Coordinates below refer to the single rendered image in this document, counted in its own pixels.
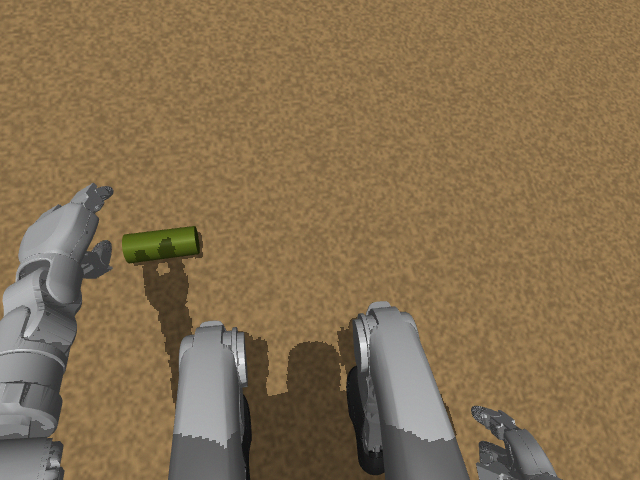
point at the right robot foot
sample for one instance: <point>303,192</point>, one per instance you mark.
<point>371,462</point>

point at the can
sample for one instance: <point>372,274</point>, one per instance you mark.
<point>160,244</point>

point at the left robot hand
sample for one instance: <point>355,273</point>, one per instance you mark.
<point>68,230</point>

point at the left robot arm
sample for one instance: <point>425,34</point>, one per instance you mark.
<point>36,334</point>

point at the right robot hand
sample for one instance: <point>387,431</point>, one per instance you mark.
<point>522,459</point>

